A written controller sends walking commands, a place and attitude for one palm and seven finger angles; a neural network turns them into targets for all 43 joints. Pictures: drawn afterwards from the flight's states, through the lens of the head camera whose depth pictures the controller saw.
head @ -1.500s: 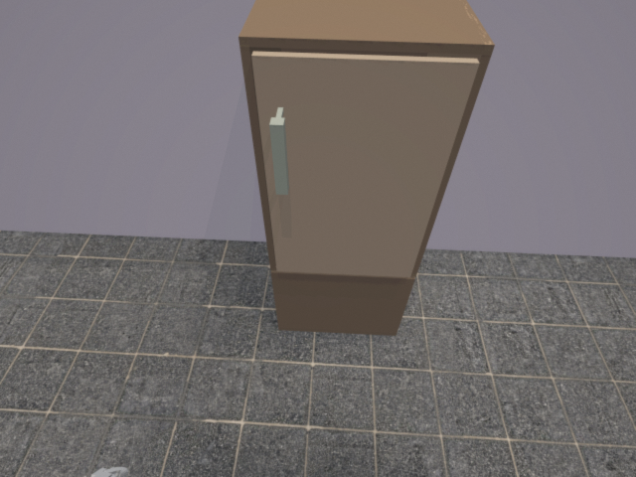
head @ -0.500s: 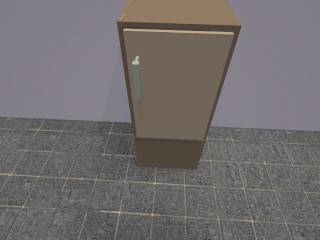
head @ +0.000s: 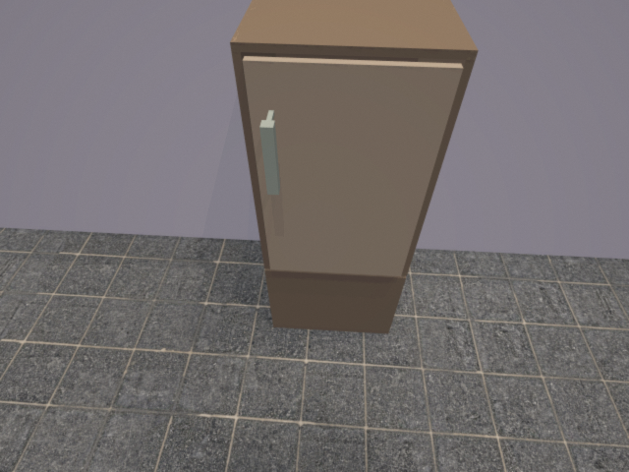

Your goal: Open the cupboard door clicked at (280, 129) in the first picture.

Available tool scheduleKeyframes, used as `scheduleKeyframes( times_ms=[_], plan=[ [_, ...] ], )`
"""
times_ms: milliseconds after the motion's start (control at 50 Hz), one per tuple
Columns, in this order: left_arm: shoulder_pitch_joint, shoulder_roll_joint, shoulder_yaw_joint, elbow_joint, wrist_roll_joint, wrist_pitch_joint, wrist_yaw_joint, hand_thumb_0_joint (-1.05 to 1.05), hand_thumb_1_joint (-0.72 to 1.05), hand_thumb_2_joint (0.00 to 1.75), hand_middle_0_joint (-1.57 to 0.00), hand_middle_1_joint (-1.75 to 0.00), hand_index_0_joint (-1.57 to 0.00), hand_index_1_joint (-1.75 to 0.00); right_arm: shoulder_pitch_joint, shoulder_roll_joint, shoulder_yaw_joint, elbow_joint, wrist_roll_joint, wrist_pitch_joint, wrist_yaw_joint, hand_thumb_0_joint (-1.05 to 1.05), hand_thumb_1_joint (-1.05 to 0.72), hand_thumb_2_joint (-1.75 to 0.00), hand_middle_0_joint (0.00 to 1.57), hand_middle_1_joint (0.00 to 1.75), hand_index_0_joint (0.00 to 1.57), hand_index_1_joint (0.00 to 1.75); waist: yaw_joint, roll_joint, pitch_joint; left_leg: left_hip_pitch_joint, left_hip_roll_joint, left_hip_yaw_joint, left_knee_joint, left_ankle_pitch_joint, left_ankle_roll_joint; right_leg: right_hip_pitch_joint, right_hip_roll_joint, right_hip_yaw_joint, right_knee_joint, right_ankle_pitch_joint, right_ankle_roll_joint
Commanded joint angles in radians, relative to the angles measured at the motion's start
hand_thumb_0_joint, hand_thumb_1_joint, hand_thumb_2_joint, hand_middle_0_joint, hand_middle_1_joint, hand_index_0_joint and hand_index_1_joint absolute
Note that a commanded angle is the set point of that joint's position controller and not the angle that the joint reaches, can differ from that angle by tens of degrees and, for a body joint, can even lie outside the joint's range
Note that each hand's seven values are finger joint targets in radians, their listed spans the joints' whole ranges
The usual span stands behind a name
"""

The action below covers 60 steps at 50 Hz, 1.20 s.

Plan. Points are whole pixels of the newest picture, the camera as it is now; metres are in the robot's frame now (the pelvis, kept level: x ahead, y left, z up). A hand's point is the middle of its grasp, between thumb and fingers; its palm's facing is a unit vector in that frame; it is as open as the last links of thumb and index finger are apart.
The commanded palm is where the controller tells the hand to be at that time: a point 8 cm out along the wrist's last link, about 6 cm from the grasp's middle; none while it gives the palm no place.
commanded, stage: take the last steps up to it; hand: left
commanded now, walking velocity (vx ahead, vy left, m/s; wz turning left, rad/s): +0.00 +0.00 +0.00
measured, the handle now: (272, 153) +0.67 +0.13 +0.03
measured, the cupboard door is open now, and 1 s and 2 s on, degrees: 0 0 0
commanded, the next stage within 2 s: come to a stop and stand still in 0.30 s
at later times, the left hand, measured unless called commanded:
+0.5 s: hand out of the picture +0.01 +0.15 -0.19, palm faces +0.06 -0.98 -0.17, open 7.4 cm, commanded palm none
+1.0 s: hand out of the picture +0.10 +0.19 -0.18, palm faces +0.01 -0.97 -0.26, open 7.4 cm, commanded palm none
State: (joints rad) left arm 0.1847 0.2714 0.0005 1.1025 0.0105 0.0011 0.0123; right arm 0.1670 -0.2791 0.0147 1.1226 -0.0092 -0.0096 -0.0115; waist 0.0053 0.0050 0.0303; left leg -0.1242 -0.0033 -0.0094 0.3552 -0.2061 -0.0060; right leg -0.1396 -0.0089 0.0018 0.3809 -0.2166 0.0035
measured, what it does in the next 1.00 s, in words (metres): stands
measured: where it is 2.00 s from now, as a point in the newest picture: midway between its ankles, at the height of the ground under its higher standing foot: outside the picture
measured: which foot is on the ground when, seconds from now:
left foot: down 0.00-1.00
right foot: down 0.00-1.00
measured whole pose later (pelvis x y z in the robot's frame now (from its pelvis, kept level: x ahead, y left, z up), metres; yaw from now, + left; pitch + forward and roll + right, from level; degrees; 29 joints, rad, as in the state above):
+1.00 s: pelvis +0.04 +0.00 -0.01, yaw -2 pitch -1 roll +1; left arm 0.21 0.19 0.03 1.04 0.01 0.01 0.05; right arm 0.20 -0.16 -0.02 1.09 -0.01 0.00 -0.04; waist 0.00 -0.01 0.03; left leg -0.17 0.02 0.10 0.49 -0.31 0.00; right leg -0.16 -0.01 -0.01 0.52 -0.34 -0.01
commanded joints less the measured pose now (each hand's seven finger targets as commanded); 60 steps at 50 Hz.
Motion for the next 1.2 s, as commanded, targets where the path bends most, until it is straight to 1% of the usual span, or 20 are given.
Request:
scheduleKeyframes(
  times_ms=[0, 40, 80, 180, 300, 360, 400, 440, 460, 500, 520, 580, 620, 680, 780, 820, 900, 940, 1060, 1180],
  plan=[
    [-0.013, 0.168, 0.032, -0.050, 0.002, -0.022, 0.009, 0.00, 0.90, 0.90, -0.20, -0.30, -0.20, -0.30, -0.006, -0.167, -0.037, -0.048, -0.001, -0.021, -0.014, 0.00, -0.90, -0.90, 0.20, 0.30, 0.20, 0.30, -0.005, -0.019, -0.051, -0.001, 0.113, -0.084, -0.047, 0.169, 0.026, 0.016, -0.103, 0.080, -0.062, 0.152, -0.020],
    [-0.006, 0.167, 0.032, -0.048, 0.001, -0.024, 0.009, 0.00, 0.90, 0.90, -0.20, -0.30, -0.20, -0.30, -0.007, -0.167, -0.036, -0.045, -0.001, -0.021, -0.014, 0.00, -0.90, -0.90, 0.20, 0.30, 0.20, 0.30, -0.004, -0.021, -0.049, 0.001, 0.114, -0.079, -0.045, 0.173, 0.026, 0.016, -0.106, 0.081, -0.063, 0.164, -0.021],
    [0.038, 0.090, 0.016, -0.026, 0.000, -0.014, 0.011, 0.00, 0.90, 0.90, -0.20, -0.30, -0.20, -0.30, 0.032, -0.089, -0.018, -0.025, -0.005, -0.013, -0.013, 0.00, -0.90, -0.90, 0.20, 0.30, 0.20, 0.30, -0.005, -0.021, -0.053, 0.006, 0.112, -0.067, -0.038, 0.109, 0.018, 0.013, -0.097, 0.072, -0.060, 0.091, -0.013],
    [0.084, 0.073, 0.021, -0.020, 0.010, 0.002, 0.000, 0.00, 0.90, 0.90, -0.20, -0.30, -0.20, -0.30, 0.080, -0.079, -0.027, -0.012, -0.011, 0.000, -0.011, 0.00, -0.90, -0.90, 0.20, 0.30, 0.20, 0.30, -0.005, -0.022, 0.060, -0.080, 0.111, -0.082, -0.045, -0.194, 0.037, -0.085, -0.064, 0.078, -0.031, -0.198, -0.027],
    [0.169, 0.029, 0.030, -0.015, 0.011, -0.009, -0.007, 0.00, 0.90, 0.90, -0.20, -0.30, -0.20, -0.30, 0.111, -0.060, -0.040, -0.022, -0.008, -0.011, -0.018, 0.00, -0.90, -0.90, 0.20, 0.30, 0.20, 0.30, 0.009, 0.016, 0.103, -0.115, 0.136, -0.090, 0.003, -0.164, 0.066, -0.105, -0.044, 0.076, 0.039, -0.140, -0.048],
    [0.241, 0.040, 0.045, 0.006, 0.010, -0.021, 0.001, 0.00, 0.90, 0.90, -0.20, -0.30, -0.20, -0.30, 0.127, -0.010, -0.038, -0.029, -0.007, -0.021, -0.024, 0.00, -0.90, -0.90, 0.20, 0.30, 0.20, 0.30, 0.019, -0.090, 0.053, -0.187, 0.074, 0.010, 0.190, -0.060, 0.041, 0.024, -0.105, 0.180, 0.003, 0.008, -0.093],
    [0.299, 0.050, 0.055, 0.020, 0.007, -0.026, 0.015, 0.00, 0.90, 0.90, -0.20, -0.30, -0.20, -0.30, 0.099, 0.027, -0.032, -0.048, -0.006, -0.021, -0.028, 0.00, -0.90, -0.90, 0.20, 0.30, 0.20, 0.30, 0.035, -0.184, 0.064, -0.301, 0.044, 0.079, 0.332, -0.182, 0.010, 0.114, -0.211, 0.278, -0.033, 0.336, -0.154],
    [0.271, 0.015, 0.046, 0.020, 0.009, -0.026, 0.030, 0.00, 0.90, 0.90, -0.20, -0.30, -0.20, -0.30, 0.096, 0.054, -0.028, -0.043, 0.001, -0.018, -0.036, 0.00, -0.90, -0.90, 0.20, 0.30, 0.20, 0.30, 0.014, -0.094, 0.070, -0.264, 0.076, 0.052, 0.305, -0.227, 0.003, 0.092, -0.231, 0.229, 0.017, 0.668, -0.183],
    [0.230, 0.004, 0.041, 0.010, 0.006, -0.023, 0.034, 0.00, 0.90, 0.90, -0.20, -0.30, -0.20, -0.30, 0.137, 0.067, -0.026, -0.026, 0.007, -0.016, -0.039, 0.00, -0.90, -0.90, 0.20, 0.30, 0.20, 0.30, -0.015, -0.074, 0.038, -0.171, 0.088, 0.043, 0.185, -0.127, 0.003, 0.064, -0.203, 0.173, 0.059, 0.714, -0.156],
    [0.197, -0.024, 0.036, -0.015, -0.003, -0.017, 0.039, 0.00, 0.90, 0.90, -0.20, -0.30, -0.20, -0.30, 0.234, 0.024, -0.038, 0.019, 0.002, -0.024, -0.049, 0.00, -0.90, -0.90, 0.20, 0.30, 0.20, 0.30, -0.036, 0.038, -0.033, 0.070, 0.142, 0.005, 0.117, 0.530, 0.030, -0.037, -0.075, 0.060, 0.151, 0.547, -0.051],
    [0.191, -0.029, 0.036, -0.021, -0.005, -0.013, 0.044, 0.00, 0.90, 0.90, -0.20, -0.30, -0.20, -0.30, 0.252, 0.006, -0.044, 0.028, 0.004, -0.024, -0.057, 0.00, -0.90, -0.90, 0.20, 0.30, 0.20, 0.30, -0.035, 0.107, -0.046, 0.120, 0.180, -0.007, 0.133, 0.781, 0.051, -0.051, -0.061, 0.027, 0.163, 0.414, -0.025],
    [0.202, -0.043, 0.036, -0.025, -0.003, 0.000, 0.049, 0.00, 0.90, 0.90, -0.20, -0.30, -0.20, -0.30, 0.222, 0.004, -0.054, 0.008, 0.011, -0.013, -0.064, 0.00, -0.90, -0.90, 0.20, 0.30, 0.20, 0.30, -0.018, 0.108, -0.009, 0.168, 0.220, -0.033, 0.131, 0.984, 0.089, -0.122, -0.042, -0.007, 0.143, 0.138, 0.001],
    [0.205, -0.051, 0.039, -0.032, 0.000, 0.003, 0.046, 0.00, 0.90, 0.90, -0.20, -0.30, -0.20, -0.30, 0.206, 0.007, -0.062, -0.009, 0.008, -0.009, -0.064, 0.00, -0.90, -0.90, 0.20, 0.30, 0.20, 0.30, -0.016, 0.084, -0.012, 0.158, 0.208, -0.020, 0.130, 0.903, 0.085, -0.116, -0.051, -0.012, 0.122, 0.170, 0.005],
    [0.214, -0.034, 0.051, -0.047, 0.007, 0.001, 0.045, 0.00, 0.90, 0.90, -0.20, -0.30, -0.20, -0.30, 0.181, 0.020, -0.071, -0.034, 0.004, -0.002, -0.062, 0.00, -0.90, -0.90, 0.20, 0.30, 0.20, 0.30, -0.008, -0.002, -0.052, 0.089, 0.164, 0.014, 0.164, 0.719, 0.055, -0.039, -0.088, 0.010, 0.116, 0.479, -0.008],
    [0.214, 0.013, 0.057, -0.063, 0.011, -0.003, 0.050, 0.00, 0.90, 0.90, -0.20, -0.30, -0.20, -0.30, 0.141, 0.053, -0.069, -0.068, 0.000, 0.009, -0.046, 0.00, -0.90, -0.90, 0.20, 0.30, 0.20, 0.30, 0.006, -0.090, -0.109, -0.088, 0.091, 0.061, 0.211, 0.269, 0.008, 0.100, -0.183, 0.091, 0.131, 0.760, -0.068],
    [0.189, 0.022, 0.053, -0.071, 0.010, -0.001, 0.047, 0.00, 0.90, 0.90, -0.20, -0.30, -0.20, -0.30, 0.119, 0.061, -0.061, -0.075, 0.000, 0.011, -0.041, 0.00, -0.90, -0.90, 0.20, 0.30, 0.20, 0.30, 0.003, -0.093, -0.084, -0.106, 0.086, 0.055, 0.192, 0.183, 0.001, 0.083, -0.192, 0.103, 0.123, 0.734, -0.086],
    [0.121, 0.009, 0.042, -0.091, 0.003, -0.003, 0.041, 0.00, 0.90, 0.90, -0.20, -0.30, -0.20, -0.30, 0.127, 0.018, -0.058, -0.054, -0.005, 0.003, -0.042, 0.00, -0.90, -0.90, 0.20, 0.30, 0.20, 0.30, -0.011, -0.019, -0.067, 0.027, 0.137, 0.013, 0.114, 0.432, 0.023, -0.021, -0.114, 0.060, 0.111, 0.499, -0.043],
    [0.098, 0.021, 0.042, -0.092, 0.003, -0.002, 0.037, 0.00, 0.90, 0.90, -0.20, -0.30, -0.20, -0.30, 0.113, -0.001, -0.057, -0.046, -0.004, -0.004, -0.039, 0.00, -0.90, -0.90, 0.20, 0.30, 0.20, 0.30, -0.006, 0.019, -0.054, 0.032, 0.148, -0.004, 0.076, 0.438, 0.038, -0.023, -0.097, 0.047, 0.087, 0.360, -0.030],
    [0.070, 0.040, 0.034, -0.069, 0.006, -0.005, 0.023, 0.00, 0.90, 0.90, -0.20, -0.30, -0.20, -0.30, 0.068, -0.029, -0.050, -0.039, -0.002, -0.009, -0.026, 0.00, -0.90, -0.90, 0.20, 0.30, 0.20, 0.30, 0.001, -0.010, 0.043, -0.027, 0.134, -0.023, -0.035, 0.103, 0.038, -0.056, -0.092, 0.065, -0.039, 0.092, -0.023],
    [0.083, 0.046, 0.027, -0.052, 0.008, -0.009, 0.019, 0.00, 0.90, 0.90, -0.20, -0.30, -0.20, -0.30, 0.084, -0.034, -0.046, -0.027, -0.003, -0.005, -0.018, 0.00, -0.90, -0.90, 0.20, 0.30, 0.20, 0.30, -0.003, -0.032, 0.064, -0.045, 0.119, -0.024, -0.073, -0.060, 0.032, -0.088, -0.094, 0.081, -0.099, -0.061, -0.024]
  ],
)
